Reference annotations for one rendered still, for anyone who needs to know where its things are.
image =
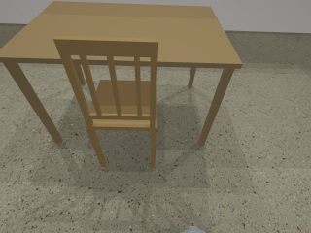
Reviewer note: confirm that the chair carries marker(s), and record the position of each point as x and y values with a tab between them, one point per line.
122	105

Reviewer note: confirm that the table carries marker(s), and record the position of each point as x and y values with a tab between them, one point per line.
188	37

